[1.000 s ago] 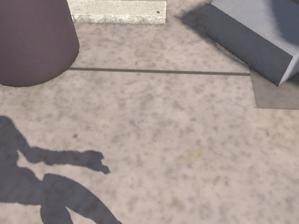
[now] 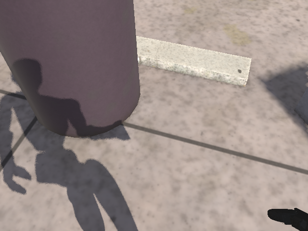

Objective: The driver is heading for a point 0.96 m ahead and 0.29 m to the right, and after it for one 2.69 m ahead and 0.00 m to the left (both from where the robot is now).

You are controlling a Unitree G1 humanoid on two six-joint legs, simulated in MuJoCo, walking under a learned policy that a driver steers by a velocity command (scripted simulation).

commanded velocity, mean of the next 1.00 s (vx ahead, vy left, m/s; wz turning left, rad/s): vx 0.18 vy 0.00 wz -0.53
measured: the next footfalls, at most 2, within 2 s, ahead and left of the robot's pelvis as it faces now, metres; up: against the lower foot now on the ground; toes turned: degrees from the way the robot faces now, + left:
left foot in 0.10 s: +0.25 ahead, +0.13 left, +0.00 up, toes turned -7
right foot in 0.52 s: +0.14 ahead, -0.10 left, +0.00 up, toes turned -22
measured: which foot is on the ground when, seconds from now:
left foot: up 0.00-0.08, down 0.10-0.52, up 0.54-0.96, down 0.98-1.00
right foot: down 0.00-0.10, up 0.12-0.50, down 0.52-0.98, up 1.00-1.00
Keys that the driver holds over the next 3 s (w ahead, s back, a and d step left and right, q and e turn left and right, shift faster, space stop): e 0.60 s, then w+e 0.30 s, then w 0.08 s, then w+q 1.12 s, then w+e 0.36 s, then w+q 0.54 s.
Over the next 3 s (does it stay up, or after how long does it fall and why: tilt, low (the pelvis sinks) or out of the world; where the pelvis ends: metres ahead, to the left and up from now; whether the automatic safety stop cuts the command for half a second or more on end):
stays up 1.21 -0.28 0.01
